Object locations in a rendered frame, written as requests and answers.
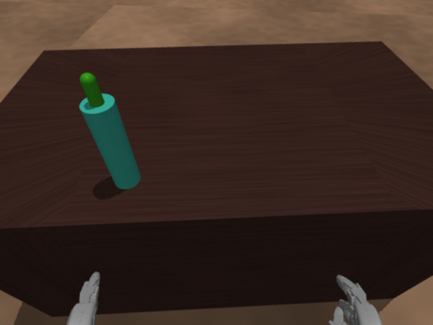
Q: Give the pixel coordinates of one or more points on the left robot hand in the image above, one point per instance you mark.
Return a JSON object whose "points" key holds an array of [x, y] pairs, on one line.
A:
{"points": [[84, 312]]}

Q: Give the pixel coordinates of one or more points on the right robot hand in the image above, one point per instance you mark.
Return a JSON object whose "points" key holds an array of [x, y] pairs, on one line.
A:
{"points": [[362, 313]]}

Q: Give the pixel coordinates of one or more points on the bottle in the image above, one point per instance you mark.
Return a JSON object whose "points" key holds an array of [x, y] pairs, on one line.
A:
{"points": [[105, 124]]}

